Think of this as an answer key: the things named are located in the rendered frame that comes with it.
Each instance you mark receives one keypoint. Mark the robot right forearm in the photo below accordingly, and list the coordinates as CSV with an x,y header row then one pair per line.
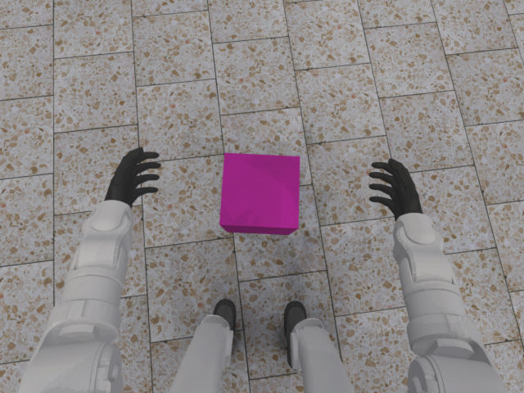
x,y
438,322

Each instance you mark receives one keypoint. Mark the robot left forearm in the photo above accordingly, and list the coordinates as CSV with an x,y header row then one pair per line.
x,y
89,306

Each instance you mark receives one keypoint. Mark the robot left hand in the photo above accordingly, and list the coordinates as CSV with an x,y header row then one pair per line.
x,y
123,184

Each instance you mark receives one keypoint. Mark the carton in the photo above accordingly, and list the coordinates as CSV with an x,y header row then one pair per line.
x,y
260,194

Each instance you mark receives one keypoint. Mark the robot right hand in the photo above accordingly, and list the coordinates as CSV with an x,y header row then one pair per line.
x,y
404,197

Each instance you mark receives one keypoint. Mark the robot left foot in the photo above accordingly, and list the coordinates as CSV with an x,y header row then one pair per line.
x,y
226,309

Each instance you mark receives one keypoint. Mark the left robot upper arm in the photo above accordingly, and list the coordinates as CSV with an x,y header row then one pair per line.
x,y
89,367

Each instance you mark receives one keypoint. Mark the robot left thigh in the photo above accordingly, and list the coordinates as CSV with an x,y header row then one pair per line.
x,y
206,357

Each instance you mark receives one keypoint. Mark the right robot upper arm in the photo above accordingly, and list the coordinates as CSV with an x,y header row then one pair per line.
x,y
439,374

